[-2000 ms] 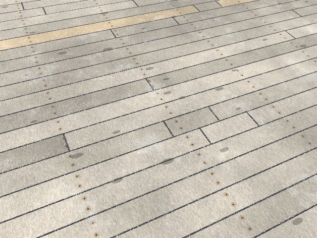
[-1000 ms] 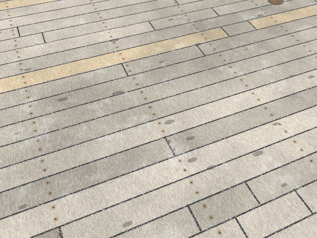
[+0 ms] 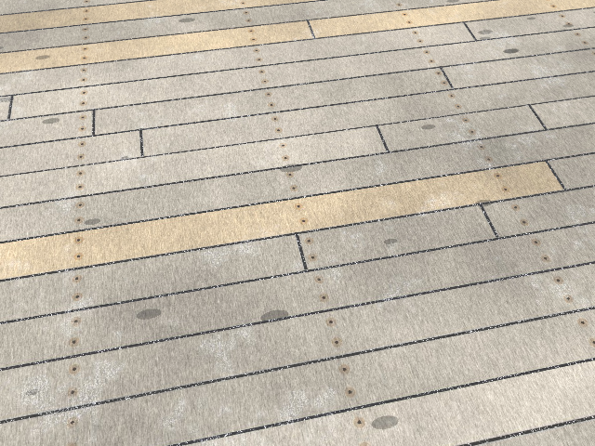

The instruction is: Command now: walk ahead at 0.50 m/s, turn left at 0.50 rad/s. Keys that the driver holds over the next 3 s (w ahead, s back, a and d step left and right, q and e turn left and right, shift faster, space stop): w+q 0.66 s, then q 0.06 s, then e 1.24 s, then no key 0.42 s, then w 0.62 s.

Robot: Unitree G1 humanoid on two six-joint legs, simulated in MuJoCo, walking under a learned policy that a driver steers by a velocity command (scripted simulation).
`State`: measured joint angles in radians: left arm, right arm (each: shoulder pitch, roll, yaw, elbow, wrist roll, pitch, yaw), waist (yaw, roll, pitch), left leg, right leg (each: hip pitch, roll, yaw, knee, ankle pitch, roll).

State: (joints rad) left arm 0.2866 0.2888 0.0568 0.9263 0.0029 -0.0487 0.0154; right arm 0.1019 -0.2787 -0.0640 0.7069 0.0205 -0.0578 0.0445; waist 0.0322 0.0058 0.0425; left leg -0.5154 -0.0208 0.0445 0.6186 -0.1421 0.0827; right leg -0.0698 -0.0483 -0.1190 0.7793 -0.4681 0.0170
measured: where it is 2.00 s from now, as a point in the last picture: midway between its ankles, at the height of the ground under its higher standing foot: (274, 409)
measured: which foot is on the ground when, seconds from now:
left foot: down 0.00-0.44, up 0.46-0.90, down 0.92-1.00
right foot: up 0.00-0.42, down 0.44-0.92, up 0.94-1.00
